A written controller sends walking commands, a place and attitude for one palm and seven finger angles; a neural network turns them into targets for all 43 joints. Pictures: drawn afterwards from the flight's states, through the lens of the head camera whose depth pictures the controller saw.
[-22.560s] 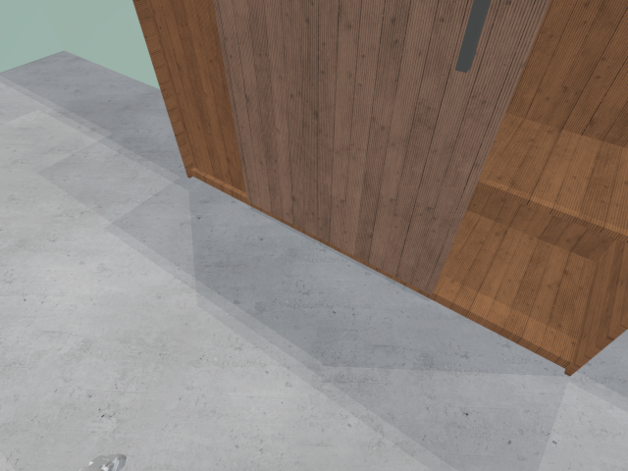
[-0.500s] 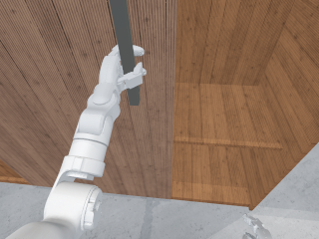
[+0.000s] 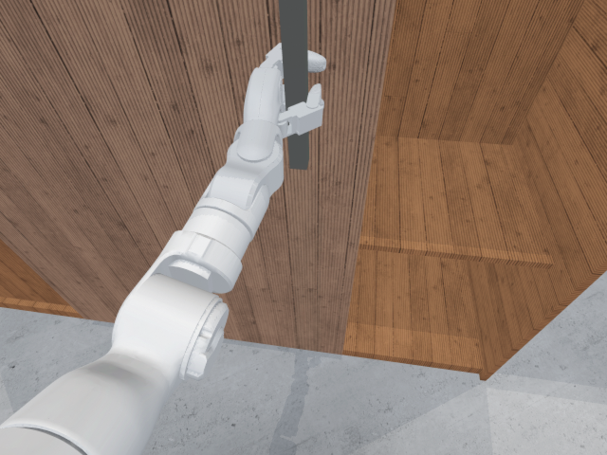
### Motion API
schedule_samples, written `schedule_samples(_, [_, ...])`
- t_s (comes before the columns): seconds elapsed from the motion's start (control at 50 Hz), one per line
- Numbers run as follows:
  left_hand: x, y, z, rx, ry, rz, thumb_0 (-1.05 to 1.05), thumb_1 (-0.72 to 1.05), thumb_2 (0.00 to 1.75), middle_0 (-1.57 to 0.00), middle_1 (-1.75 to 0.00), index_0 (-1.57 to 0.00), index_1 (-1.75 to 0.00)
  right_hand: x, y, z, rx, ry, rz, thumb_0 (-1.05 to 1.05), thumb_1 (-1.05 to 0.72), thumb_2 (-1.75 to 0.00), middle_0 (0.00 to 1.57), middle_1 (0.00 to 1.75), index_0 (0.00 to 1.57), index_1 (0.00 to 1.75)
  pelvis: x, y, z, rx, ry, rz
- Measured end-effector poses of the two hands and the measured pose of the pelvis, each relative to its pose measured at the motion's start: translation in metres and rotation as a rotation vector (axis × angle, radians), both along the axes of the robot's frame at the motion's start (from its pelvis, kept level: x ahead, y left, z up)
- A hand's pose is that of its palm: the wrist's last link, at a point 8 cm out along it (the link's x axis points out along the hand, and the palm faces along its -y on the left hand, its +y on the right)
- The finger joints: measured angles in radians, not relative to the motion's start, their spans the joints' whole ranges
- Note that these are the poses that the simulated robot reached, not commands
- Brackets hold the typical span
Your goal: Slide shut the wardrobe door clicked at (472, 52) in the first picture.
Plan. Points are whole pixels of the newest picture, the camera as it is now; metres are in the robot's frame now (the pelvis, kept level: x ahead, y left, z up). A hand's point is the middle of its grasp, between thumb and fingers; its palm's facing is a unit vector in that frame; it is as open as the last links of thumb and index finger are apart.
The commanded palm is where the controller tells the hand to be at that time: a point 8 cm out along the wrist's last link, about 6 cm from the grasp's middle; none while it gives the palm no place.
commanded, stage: step sideways, sliding the door along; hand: left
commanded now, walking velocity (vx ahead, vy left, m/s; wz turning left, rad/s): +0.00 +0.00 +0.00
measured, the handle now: (298, 52) +0.51 +0.04 +0.28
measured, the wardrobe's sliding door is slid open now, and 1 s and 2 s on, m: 0.45 0.37 0.05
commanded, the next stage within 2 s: none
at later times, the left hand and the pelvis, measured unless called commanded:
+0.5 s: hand (353, 118) +0.46 -0.03 +0.22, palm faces -0.11 -0.99 -0.11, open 6.3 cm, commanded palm +0.45 +0.01 +0.22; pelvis -0.01 -0.06 -0.01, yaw -2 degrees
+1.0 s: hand (378, 120) +0.47 -0.06 +0.21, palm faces +0.18 -0.98 -0.07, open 6.0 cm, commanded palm +0.44 -0.08 +0.21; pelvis +0.03 -0.22 -0.02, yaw +4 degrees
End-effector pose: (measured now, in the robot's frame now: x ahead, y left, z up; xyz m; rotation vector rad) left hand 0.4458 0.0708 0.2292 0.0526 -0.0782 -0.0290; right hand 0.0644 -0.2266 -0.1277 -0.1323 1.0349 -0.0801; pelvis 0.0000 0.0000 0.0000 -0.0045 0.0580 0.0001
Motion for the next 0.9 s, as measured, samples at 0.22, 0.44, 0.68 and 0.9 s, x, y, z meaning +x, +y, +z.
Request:
schedule_samples(0.22, [0.003,-0.024,-0.001,0.022,-0.089,-0.112,-0.02,0.61,0.80,-0.46,-1.40,-0.36,-1.40,-0.027,-0.016,0.000,-0.044,-0.043,-0.138,0.02,-0.90,-0.90,0.20,0.30,0.20,0.30,-0.013,0.002,-0.003,0.012,-0.021,-0.072])
schedule_samples(0.44, [0.000,-0.043,-0.007,0.059,-0.172,-0.109,-0.11,0.64,0.79,-0.49,-1.40,-0.27,-1.40,0.012,-0.054,-0.018,-0.034,-0.022,-0.122,0.01,-0.90,-0.90,0.20,0.30,0.20,0.30,-0.008,-0.043,-0.014,-0.010,-0.096,-0.041])
schedule_samples(0.68, [-0.002,-0.054,-0.017,0.010,-0.284,-0.080,-0.16,0.66,0.78,-0.51,-1.40,-0.26,-1.40,0.103,-0.100,0.009,-0.060,-0.155,-0.041,0.01,-0.90,-0.90,0.20,0.30,0.20,0.30,-0.002,-0.091,-0.013,0.042,-0.095,-0.040])
schedule_samples(0.9, [-0.007,-0.072,-0.020,0.044,-0.353,0.134,-0.13,0.67,0.83,-0.48,-1.40,-0.27,-1.40,0.147,-0.148,-0.019,0.059,-0.102,0.117,0.01,-0.90,-0.90,0.20,0.30,0.20,0.30,0.021,-0.190,-0.027,-0.049,-0.157,0.029])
